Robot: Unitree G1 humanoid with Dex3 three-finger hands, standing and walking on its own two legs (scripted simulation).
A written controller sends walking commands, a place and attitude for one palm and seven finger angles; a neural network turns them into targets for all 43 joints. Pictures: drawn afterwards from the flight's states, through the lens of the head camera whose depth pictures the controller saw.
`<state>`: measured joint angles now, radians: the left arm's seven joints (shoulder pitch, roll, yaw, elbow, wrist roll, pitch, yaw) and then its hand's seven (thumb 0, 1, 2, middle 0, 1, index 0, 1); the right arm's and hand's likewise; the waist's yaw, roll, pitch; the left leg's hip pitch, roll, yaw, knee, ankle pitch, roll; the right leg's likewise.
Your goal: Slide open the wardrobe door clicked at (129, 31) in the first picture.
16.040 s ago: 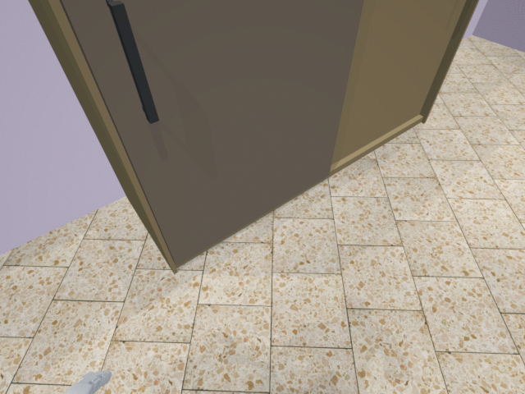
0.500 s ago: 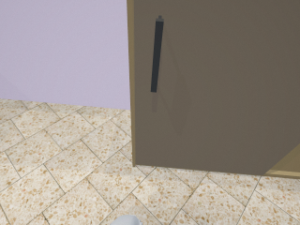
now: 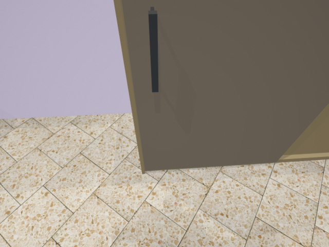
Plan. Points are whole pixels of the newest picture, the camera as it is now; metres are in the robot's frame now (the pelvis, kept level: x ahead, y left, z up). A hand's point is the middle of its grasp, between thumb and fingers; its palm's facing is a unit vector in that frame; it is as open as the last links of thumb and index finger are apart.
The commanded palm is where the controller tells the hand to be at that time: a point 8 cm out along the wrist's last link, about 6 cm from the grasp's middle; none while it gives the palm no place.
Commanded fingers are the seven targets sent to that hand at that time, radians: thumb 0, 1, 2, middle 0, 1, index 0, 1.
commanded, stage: look again from close up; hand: left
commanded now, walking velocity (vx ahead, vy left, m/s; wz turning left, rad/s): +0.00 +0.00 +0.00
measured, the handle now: (153, 54) +0.65 +0.05 +0.13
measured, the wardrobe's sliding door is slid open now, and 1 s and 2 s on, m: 0.00 0.00 0.00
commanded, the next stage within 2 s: shuffle to correct the standing spot in 0.14 s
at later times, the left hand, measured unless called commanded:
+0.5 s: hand out of the picture +0.01 +0.15 -0.18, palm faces +0.02 -0.99 -0.17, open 7.4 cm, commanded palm none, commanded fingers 0.00 0.90 0.90 -0.20 -0.30 -0.20 -0.30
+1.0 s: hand out of the picture +0.14 +0.12 -0.19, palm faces +0.10 -0.99 -0.12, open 7.4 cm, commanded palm none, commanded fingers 0.00 0.90 0.90 -0.20 -0.30 -0.20 -0.30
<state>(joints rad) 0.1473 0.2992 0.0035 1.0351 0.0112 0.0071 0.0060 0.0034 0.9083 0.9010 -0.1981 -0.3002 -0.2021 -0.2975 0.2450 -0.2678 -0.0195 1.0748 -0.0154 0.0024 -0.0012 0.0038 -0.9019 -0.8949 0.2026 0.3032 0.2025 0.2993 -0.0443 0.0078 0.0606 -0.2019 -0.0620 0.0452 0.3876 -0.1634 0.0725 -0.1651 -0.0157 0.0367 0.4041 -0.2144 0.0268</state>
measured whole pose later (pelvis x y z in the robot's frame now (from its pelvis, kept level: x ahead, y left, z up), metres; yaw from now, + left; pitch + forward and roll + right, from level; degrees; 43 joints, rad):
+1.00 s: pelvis +0.17 -0.04 -0.01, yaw +4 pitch +0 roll +0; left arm 0.32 0.13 0.04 1.07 0.03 0.02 -0.01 0.01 0.91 0.90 -0.20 -0.30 -0.20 -0.30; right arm 0.22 -0.15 -0.04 1.04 -0.03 -0.04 -0.04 -0.01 -0.93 -0.89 0.20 0.30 0.20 0.30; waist 0.00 -0.02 0.07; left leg -0.27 0.06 0.16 0.55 -0.28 0.02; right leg -0.44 -0.05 -0.05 1.11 -0.41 0.00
